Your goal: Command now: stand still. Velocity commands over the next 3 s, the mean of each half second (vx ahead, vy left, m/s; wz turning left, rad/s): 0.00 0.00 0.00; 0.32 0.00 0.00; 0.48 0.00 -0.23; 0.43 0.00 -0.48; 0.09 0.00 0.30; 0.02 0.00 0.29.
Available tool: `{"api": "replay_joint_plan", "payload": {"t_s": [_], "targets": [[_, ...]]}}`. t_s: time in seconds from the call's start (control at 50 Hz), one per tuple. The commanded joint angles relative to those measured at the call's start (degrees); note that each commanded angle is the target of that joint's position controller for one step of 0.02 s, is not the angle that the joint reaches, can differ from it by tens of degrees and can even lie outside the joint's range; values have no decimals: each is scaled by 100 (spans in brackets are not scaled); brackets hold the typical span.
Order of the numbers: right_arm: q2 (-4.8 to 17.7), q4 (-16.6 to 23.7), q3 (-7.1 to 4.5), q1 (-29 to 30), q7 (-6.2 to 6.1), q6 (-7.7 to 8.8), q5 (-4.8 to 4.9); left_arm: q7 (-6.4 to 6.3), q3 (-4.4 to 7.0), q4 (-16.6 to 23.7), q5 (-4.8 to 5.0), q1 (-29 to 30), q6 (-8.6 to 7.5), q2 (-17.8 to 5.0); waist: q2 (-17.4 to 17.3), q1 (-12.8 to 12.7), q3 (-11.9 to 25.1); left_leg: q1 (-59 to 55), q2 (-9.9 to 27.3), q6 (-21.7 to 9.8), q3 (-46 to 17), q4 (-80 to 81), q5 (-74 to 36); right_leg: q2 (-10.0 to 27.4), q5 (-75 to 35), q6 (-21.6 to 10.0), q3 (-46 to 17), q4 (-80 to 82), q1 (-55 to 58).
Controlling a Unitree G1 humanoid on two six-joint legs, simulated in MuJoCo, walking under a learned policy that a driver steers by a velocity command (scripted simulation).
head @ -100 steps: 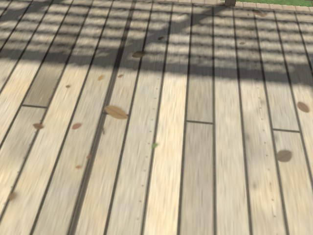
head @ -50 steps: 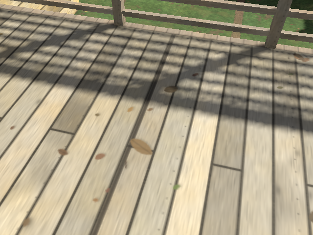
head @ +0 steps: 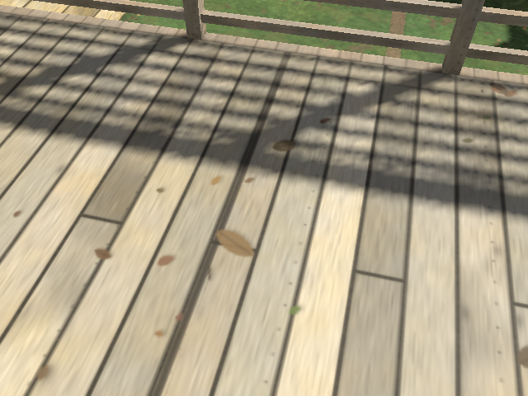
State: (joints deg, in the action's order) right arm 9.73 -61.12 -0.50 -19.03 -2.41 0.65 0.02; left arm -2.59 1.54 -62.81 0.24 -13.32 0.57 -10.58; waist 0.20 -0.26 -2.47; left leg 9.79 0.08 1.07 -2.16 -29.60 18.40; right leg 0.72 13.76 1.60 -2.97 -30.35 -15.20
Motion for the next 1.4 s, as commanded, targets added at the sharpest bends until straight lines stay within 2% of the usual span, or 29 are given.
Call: {"api": "replay_joint_plan", "payload": {"t_s": [0.02,0.46,0.48,0.52,0.56,0.62,0.64,0.66,0.68,0.7,0.72,0.74,0.76,0.78,0.82,0.86,0.88,0.96,1.02,1.06,1.1,1.14,1.16,1.18,1.2,1.22,1.26,1.32,1.4], "targets": [[484,49,-73,-469,-15,26,2,-15,68,96,1,-241,-32,-532,-25,0,-158,615,-3,-82,55,659,-535,-15,-568,-150,79,457,316],[390,-49,-35,-710,-22,29,12,-16,2,37,9,-427,-38,-459,-27,8,-192,638,-11,-72,92,641,-559,-33,-589,-161,91,446,271],[321,-117,-20,-834,-26,21,10,-18,-17,-23,3,-533,-32,-389,-40,10,-52,586,-62,-90,147,677,-8,-100,-9,-167,160,455,337],[504,-72,-84,-808,-64,-5,67,-39,28,-29,62,-579,-26,-491,-147,21,-302,838,-107,-299,88,654,1717,-306,1866,-278,325,256,-42],[591,25,-115,-834,-73,50,112,-21,34,77,78,-467,-130,-471,-234,81,-732,1159,167,-573,-322,833,2653,-225,2542,-416,220,133,-539],[902,-1,-236,-1218,-13,216,181,105,-6,253,107,-230,-413,-209,-869,255,-769,633,990,-1078,-1574,1453,2933,-312,1470,-364,517,-818,-1093],[1056,37,-290,-1155,12,244,193,152,-22,307,129,-206,-497,-137,-1145,210,-803,610,1382,-1280,-2127,1711,2979,-284,1095,-404,609,-1204,-1145],[1041,118,-293,-995,31,260,202,192,-19,336,148,-210,-568,-163,-1108,131,-904,890,1536,-1362,-2331,1817,2834,-171,1051,-516,518,-1238,-952],[1011,222,-277,-721,52,270,203,219,-17,290,187,-453,-620,-130,-1087,-86,-963,1167,1445,-1277,-2138,1707,2630,-161,1125,-621,535,-778,-509],[949,345,-252,-376,76,269,217,225,3,124,207,-952,-649,-127,-994,-368,-957,1550,1126,-1053,-1659,1344,2235,-207,1044,-672,529,-52,308],[820,489,-219,-60,88,297,216,228,87,-100,165,-1597,-662,-351,-506,-603,-823,1970,671,-781,-996,419,1289,3,775,-706,10,411,1142],[470,695,-139,169,71,393,204,261,298,-294,163,-2479,-693,-1053,1149,-883,-529,2772,-145,-365,214,-1709,403,948,1419,-1188,-1838,1378,1956],[366,854,-104,140,60,541,216,336,341,-301,87,-2951,-761,-1409,1908,-881,-187,3569,-352,-329,21,-3316,1138,2070,1324,-1810,-4083,2133,2436],[543,870,-141,140,117,634,271,331,196,-140,9,-2331,-818,-973,993,-506,-419,3939,19,-476,-402,-4209,938,2176,1015,-1787,-3946,2045,2243],[560,826,-168,164,221,721,243,360,100,130,33,-1635,-805,-709,342,-233,-507,4107,426,-665,-302,-4303,6,1715,325,-1495,-2479,2026,2049],[784,912,-303,466,275,708,169,344,-20,140,13,-1641,-694,-409,385,-205,-451,3891,635,-619,-47,-3736,-480,1289,-826,-1197,-1411,2138,1984],[679,925,-298,510,316,670,171,308,-42,115,1,-1784,-640,-367,457,-208,-387,3797,638,-553,86,-3512,-598,1167,-1173,-1145,-1100,2166,1980],[295,1377,-134,1611,382,588,132,133,-13,285,-38,-1707,-542,-747,358,-298,-603,3275,481,-256,413,-1701,-1375,975,-1379,-1182,-444,2451,1176],[479,1616,-120,2133,428,566,168,94,75,313,42,-1824,-575,-1033,564,-331,-654,2494,282,-244,526,-768,-1818,1086,-1203,-1200,-318,2671,881],[647,1724,-143,2290,460,567,187,95,113,295,111,-1836,-580,-1040,529,-249,-735,2441,270,-384,423,-407,-1880,1262,-1451,-1144,-272,2582,1237],[872,1728,-235,2060,486,600,172,104,159,326,83,-1729,-536,-1107,570,12,-461,2010,124,-577,458,-226,-1696,1364,-2811,-997,-141,2023,1717],[1244,1369,-459,731,443,595,192,130,156,389,-15,-1628,-439,-1075,655,708,462,215,-241,-830,659,-316,-1427,1099,-4711,-790,110,280,1579],[1560,1137,-582,-324,380,570,185,163,83,534,-73,-1500,-430,-964,445,1182,1140,-1488,401,-1093,-66,-359,-1165,837,-3791,-602,189,-1303,443],[2179,988,-706,-989,377,548,13,231,-161,628,-44,-2290,-528,-26,-1210,815,2324,-3540,2138,-2004,-2931,316,314,-244,-281,-243,309,-3803,-1594],[1694,984,-556,-869,396,562,-7,258,-106,528,136,-2163,-698,-273,-1319,850,2520,-3282,2410,-2004,-4432,1449,853,-379,1674,-371,-680,-4758,-2141],[1363,1027,-450,-236,400,601,37,251,57,777,320,-1487,-765,-807,-1036,669,1363,-2318,2259,-1595,-3454,1522,805,-48,1349,-486,-604,-5035,-2640],[942,1144,-324,737,443,660,26,139,138,907,244,-908,-709,-857,-283,259,503,-508,1832,-1217,-1737,1796,-371,528,361,-530,-351,-4484,-2167],[705,950,-301,879,459,718,-70,126,194,773,208,-1291,-406,-483,-565,-130,230,437,1351,-1057,-413,2194,-1008,758,-9,-560,-330,-3988,-1454],[939,765,-358,644,336,749,-106,112,291,1132,140,-571,-299,-589,-363,-125,-141,306,1379,-1168,219,2429,-1537,769,-853,-486,-507,-3385,-2383]]}}
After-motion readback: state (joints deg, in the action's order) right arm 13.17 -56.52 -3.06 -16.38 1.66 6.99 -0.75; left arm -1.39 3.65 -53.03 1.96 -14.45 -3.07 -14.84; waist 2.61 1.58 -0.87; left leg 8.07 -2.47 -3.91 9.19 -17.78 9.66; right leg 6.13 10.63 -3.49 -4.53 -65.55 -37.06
